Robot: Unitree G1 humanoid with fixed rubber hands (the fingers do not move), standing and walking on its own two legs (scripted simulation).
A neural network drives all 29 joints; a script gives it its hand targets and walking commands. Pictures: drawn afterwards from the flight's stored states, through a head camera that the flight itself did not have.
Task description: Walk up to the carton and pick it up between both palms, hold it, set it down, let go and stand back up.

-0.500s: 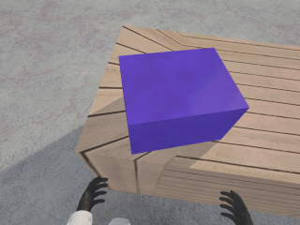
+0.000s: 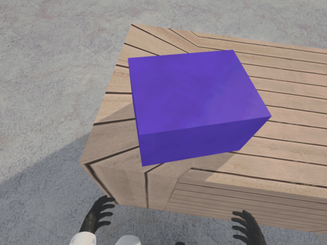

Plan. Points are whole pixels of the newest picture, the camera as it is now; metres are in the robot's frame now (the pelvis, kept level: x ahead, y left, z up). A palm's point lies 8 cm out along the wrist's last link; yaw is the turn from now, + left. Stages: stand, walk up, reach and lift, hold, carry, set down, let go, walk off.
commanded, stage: let go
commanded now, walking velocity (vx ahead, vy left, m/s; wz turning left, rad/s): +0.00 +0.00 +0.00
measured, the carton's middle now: (188, 107) +0.47 +0.00 -0.01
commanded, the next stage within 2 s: stand in 0.42 s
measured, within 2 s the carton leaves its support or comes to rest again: neither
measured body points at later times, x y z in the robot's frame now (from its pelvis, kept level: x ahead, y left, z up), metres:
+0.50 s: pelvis +0.00 +0.00 +0.00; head +0.03 +0.03 +0.45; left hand +0.14 +0.21 -0.10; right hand +0.15 -0.22 -0.11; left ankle +0.00 +0.15 -0.74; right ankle +0.01 -0.10 -0.74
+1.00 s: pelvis -0.02 +0.01 +0.00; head -0.05 +0.04 +0.45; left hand +0.01 +0.25 -0.16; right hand +0.10 -0.27 -0.10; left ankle +0.00 +0.15 -0.74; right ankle +0.01 -0.10 -0.74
